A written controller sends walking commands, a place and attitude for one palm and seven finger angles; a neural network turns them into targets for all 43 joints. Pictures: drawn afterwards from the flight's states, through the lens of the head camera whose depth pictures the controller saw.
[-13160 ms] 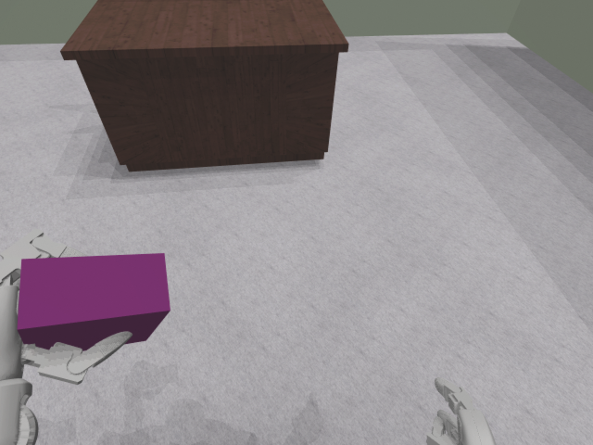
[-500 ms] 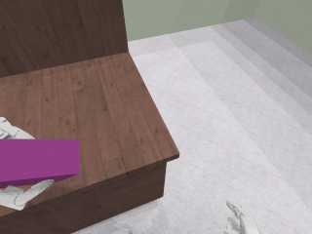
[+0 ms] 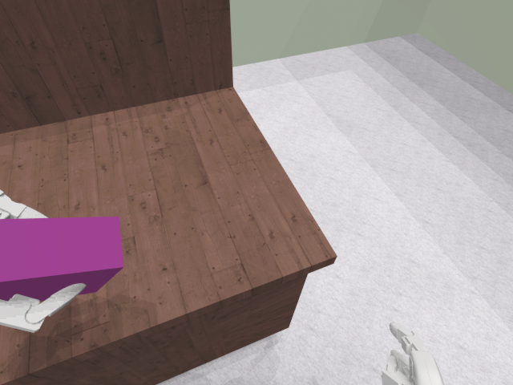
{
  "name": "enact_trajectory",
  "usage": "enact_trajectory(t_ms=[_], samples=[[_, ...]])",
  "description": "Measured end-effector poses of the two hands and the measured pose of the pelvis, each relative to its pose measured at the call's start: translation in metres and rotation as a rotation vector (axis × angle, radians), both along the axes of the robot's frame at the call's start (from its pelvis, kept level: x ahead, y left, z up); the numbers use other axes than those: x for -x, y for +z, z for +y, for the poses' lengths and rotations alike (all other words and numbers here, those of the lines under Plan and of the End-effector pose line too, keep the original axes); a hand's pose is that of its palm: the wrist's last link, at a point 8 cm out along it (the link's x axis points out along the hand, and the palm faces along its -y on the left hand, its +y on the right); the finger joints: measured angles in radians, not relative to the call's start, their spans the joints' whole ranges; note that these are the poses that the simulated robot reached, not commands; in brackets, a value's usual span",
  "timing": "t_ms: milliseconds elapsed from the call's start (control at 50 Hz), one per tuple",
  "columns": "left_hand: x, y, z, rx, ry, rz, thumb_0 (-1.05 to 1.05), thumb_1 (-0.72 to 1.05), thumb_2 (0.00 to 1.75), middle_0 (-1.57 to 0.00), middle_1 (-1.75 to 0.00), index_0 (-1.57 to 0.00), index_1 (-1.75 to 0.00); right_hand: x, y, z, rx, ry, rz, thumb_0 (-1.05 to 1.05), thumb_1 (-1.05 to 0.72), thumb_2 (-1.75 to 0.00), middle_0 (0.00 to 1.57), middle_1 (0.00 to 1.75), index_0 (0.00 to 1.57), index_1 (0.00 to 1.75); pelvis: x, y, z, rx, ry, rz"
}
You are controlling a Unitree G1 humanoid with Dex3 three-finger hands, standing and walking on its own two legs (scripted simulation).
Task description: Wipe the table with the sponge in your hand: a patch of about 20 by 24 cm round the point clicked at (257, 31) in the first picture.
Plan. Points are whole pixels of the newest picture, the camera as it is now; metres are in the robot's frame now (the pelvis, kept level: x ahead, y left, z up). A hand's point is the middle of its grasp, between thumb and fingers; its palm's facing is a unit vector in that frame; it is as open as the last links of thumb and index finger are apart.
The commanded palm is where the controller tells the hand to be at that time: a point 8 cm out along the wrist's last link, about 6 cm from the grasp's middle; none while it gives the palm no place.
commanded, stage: come to a stop and stand still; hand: left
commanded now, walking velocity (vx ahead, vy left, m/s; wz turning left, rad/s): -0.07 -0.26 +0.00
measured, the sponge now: (70, 261) +0.23 +0.24 +0.14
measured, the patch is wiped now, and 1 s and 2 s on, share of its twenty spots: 0.00 0.00 0.00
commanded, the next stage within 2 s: look again from close up in 1.14 s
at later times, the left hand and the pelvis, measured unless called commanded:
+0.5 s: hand out of the picture +0.21 +0.28 +0.20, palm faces +0.47 -0.75 -0.46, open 9.9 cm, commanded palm +0.13 +0.27 +0.19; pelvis -0.03 -0.01 +0.01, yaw +1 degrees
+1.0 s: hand out of the picture +0.21 +0.29 +0.18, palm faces +0.41 -0.82 -0.41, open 9.9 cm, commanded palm +0.15 +0.31 +0.19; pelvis -0.01 +0.03 +0.01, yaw -1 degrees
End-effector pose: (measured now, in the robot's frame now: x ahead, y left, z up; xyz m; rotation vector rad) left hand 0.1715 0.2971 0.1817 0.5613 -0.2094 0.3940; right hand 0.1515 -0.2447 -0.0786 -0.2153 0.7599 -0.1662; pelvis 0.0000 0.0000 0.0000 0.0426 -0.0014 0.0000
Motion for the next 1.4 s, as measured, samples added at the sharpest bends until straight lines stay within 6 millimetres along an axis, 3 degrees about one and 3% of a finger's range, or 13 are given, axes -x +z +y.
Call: enact_trajectory(t_ms=[80,220,300,420,540,580,700,740,800,920,1080,1220,1400], samples=[[-0.003,-0.005,0.000,0.074,-0.014,-0.039,-0.01,-0.48,1.01,-0.78,-1.35,-0.78,-1.34,0.003,0.003,0.025,-0.011,0.040,0.006,0.02,-0.91,-0.90,0.20,0.29,0.20,0.30,0.004,0.002,0.005,0.010,0.021,-0.025],[0.008,0.025,-0.014,0.052,-0.115,-0.158,-0.01,-0.48,1.01,-0.78,-1.35,-0.78,-1.34,-0.004,0.023,0.053,-0.067,0.100,-0.059,0.02,-0.91,-0.90,0.20,0.30,0.20,0.30,0.010,0.011,0.001,0.058,0.025,-0.014],[0.015,0.024,-0.010,0.033,-0.075,-0.107,-0.01,-0.48,1.01,-0.78,-1.35,-0.78,-1.34,-0.008,0.026,0.050,-0.079,0.108,-0.087,0.02,-0.91,-0.90,0.21,0.30,0.21,0.30,0.011,0.013,-0.004,0.066,0.025,-0.009],[0.022,0.004,-0.011,0.106,0.002,-0.007,-0.01,-0.48,1.01,-0.78,-1.35,-0.78,-1.34,-0.008,0.022,0.026,-0.038,0.100,-0.069,0.01,-0.91,-0.90,0.21,0.30,0.21,0.30,0.012,0.014,-0.008,0.068,0.023,-0.009],[-0.007,0.036,0.029,-0.035,0.027,-0.147,-0.01,-0.48,1.01,-0.78,-1.35,-0.78,-1.34,0.007,0.018,0.005,0.034,0.133,0.005,0.01,-0.91,-0.90,0.20,0.30,0.20,0.30,0.031,0.013,-0.011,0.058,0.003,-0.021],[-0.012,0.032,0.025,-0.008,0.000,-0.145,-0.01,-0.48,1.01,-0.78,-1.35,-0.78,-1.34,0.013,0.022,0.002,0.026,0.103,-0.011,0.02,-0.91,-0.90,0.20,0.30,0.20,0.30,0.033,0.014,-0.006,0.051,-0.014,-0.021],[-0.008,-0.004,-0.024,0.050,-0.249,0.039,-0.01,-0.48,1.01,-0.77,-1.35,-0.78,-1.34,0.033,0.027,0.008,0.013,0.015,-0.042,0.02,-0.91,-0.90,0.20,0.29,0.20,0.30,0.026,0.015,0.014,0.046,-0.038,-0.016],[-0.005,-0.010,-0.022,0.040,-0.279,0.080,-0.01,-0.48,1.01,-0.77,-1.35,-0.78,-1.34,0.038,0.026,0.016,0.014,-0.001,-0.026,0.02,-0.91,-0.90,0.20,0.29,0.20,0.30,0.023,0.015,0.017,0.046,-0.037,-0.016],[-0.004,-0.007,-0.002,-0.002,-0.239,0.070,-0.01,-0.48,1.01,-0.77,-1.35,-0.78,-1.34,0.042,0.023,0.028,0.013,0.006,0.005,0.02,-0.91,-0.90,0.20,0.29,0.20,0.30,0.021,0.015,0.019,0.045,-0.028,-0.017],[-0.001,0.017,0.033,-0.032,-0.086,-0.077,-0.01,-0.48,1.01,-0.77,-1.35,-0.78,-1.34,0.027,0.017,0.053,-0.010,0.084,0.016,0.02,-0.91,-0.90,0.20,0.29,0.20,0.30,0.017,0.014,0.025,0.053,-0.011,-0.016],[-0.006,0.003,0.019,0.074,-0.109,-0.074,-0.01,-0.48,1.01,-0.77,-1.35,-0.78,-1.34,-0.011,0.028,0.071,-0.035,0.139,-0.082,0.02,-0.91,-0.90,0.20,0.30,0.20,0.30,0.010,0.015,0.031,0.053,-0.015,-0.011],[-0.011,-0.001,0.019,0.068,-0.122,-0.040,-0.01,-0.48,1.01,-0.77,-1.34,-0.78,-1.34,-0.028,0.042,0.067,-0.013,0.135,-0.133,0.02,-0.91,-0.90,0.20,0.30,0.20,0.30,0.009,0.016,0.027,0.056,-0.012,-0.008],[-0.005,0.014,0.015,0.040,-0.119,-0.078,-0.01,-0.48,1.01,-0.77,-1.34,-0.78,-1.34,-0.016,0.039,0.048,0.014,0.101,-0.093,0.01,-0.91,-0.90,0.20,0.30,0.20,0.30,0.008,0.017,0.025,0.059,-0.011,-0.004]])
